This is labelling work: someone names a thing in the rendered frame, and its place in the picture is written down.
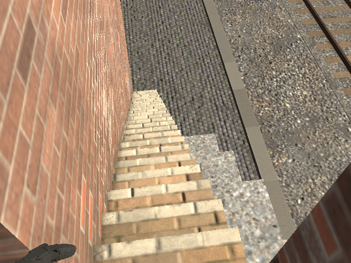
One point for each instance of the stairs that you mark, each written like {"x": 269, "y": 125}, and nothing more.
{"x": 160, "y": 209}

